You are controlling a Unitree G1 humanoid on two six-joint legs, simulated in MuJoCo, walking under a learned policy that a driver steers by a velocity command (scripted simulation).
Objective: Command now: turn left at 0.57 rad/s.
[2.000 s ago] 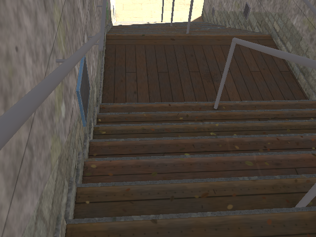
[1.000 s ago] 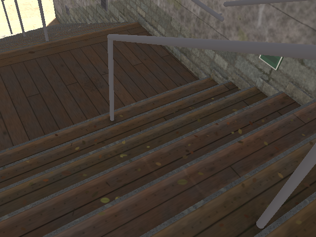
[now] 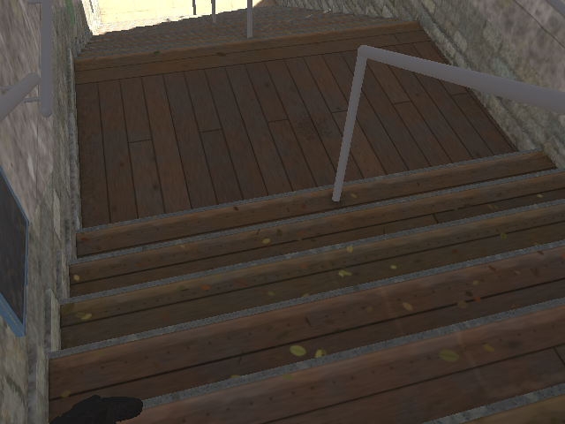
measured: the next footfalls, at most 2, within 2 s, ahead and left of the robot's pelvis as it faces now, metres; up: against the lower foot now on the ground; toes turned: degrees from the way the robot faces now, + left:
right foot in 0.12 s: +0.04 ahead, -0.12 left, +0.00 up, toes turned +6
left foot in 0.54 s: -0.06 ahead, +0.06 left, +0.00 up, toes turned +19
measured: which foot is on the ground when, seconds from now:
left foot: down 0.00-0.12, up 0.14-0.52, down 0.54-1.00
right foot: up 0.00-0.10, down 0.12-0.52, up 0.54-1.00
